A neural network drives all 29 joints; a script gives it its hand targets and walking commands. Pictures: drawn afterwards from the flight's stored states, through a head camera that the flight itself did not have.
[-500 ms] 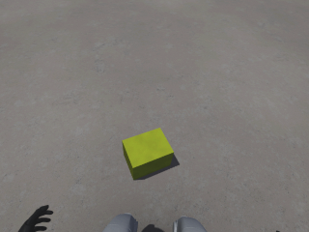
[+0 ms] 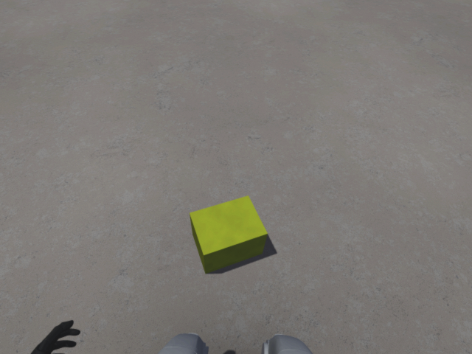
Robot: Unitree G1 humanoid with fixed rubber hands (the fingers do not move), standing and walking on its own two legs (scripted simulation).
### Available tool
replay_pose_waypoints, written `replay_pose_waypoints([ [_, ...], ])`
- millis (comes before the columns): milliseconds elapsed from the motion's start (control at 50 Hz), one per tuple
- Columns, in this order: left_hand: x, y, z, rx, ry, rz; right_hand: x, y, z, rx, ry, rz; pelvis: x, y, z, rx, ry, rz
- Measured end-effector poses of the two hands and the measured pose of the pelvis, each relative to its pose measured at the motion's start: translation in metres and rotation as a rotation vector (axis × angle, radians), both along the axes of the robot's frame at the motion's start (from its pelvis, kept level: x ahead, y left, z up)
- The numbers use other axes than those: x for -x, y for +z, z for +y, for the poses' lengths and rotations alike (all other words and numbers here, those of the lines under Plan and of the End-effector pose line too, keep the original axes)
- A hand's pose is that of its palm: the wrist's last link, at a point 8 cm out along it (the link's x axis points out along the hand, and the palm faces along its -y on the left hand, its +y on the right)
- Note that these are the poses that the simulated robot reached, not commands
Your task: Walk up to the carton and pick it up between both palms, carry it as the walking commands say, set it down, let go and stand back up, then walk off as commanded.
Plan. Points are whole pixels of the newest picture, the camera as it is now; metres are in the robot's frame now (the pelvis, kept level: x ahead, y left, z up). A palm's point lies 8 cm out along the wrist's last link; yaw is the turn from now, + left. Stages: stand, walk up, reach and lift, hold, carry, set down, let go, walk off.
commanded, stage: walk up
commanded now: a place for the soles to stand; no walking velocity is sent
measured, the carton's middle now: (227, 234) +0.65 +0.02 -0.63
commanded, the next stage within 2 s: none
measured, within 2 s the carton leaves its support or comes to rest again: neither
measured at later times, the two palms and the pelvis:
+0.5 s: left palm (23, 351) +0.13 +0.35 -0.09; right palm out of the picture +0.12 -0.31 -0.08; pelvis +0.03 +0.03 +0.00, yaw +2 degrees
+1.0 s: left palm out of the picture +0.11 +0.36 -0.08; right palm out of the picture +0.11 -0.30 -0.08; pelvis +0.01 +0.02 +0.00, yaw +4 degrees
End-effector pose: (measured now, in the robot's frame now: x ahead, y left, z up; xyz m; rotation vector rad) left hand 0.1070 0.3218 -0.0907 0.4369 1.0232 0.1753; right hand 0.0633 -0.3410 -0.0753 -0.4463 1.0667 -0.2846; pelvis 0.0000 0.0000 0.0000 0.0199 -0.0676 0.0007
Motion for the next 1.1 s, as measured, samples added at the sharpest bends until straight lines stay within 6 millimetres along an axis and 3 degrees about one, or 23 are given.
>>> replay_pose_waypoints([
  [100, -0.003, 0.006, 0.007, -0.016, 0.008, 0.009, -0.017, 0.0, 0.001, 0.0, 0.016, -0.001, -0.01, 0.002, 0.003, 0.0, 0.008, 0.012],
  [220, -0.011, 0.008, 0.025, -0.028, 0.018, 0.017, -0.029, -0.008, 0.021, -0.02, 0.022, 0.009, -0.021, 0.0, 0.018, 0.022, 0.013, 0.028],
  [440, -0.025, 0.004, 0.026, -0.007, 0.03, 0.009, -0.058, -0.002, 0.027, -0.013, 0.041, -0.006, -0.035, 0.002, 0.021, 0.025, 0.029, 0.041],
  [620, -0.033, -0.002, 0.028, 0.024, 0.037, -0.041, -0.057, 0.003, 0.036, -0.001, 0.056, -0.016, -0.028, 0.0, 0.025, 0.04, 0.046, 0.028],
  [760, -0.021, 0.003, 0.02, 0.006, 0.042, -0.046, -0.055, 0.0, 0.028, -0.016, 0.066, -0.033, -0.021, 0.0, 0.015, 0.031, 0.054, 0.016],
  [940, -0.003, 0.012, 0.037, -0.014, 0.061, -0.053, -0.049, -0.004, 0.044, -0.035, 0.08, -0.039, -0.011, 0.002, 0.027, 0.038, 0.071, 0.004],
  [1100, 0.006, 0.007, 0.021, 0.004, 0.075, -0.048, -0.049, 0.004, 0.028, -0.016, 0.091, -0.037, -0.007, 0.004, 0.012, 0.026, 0.084, 0.003],
])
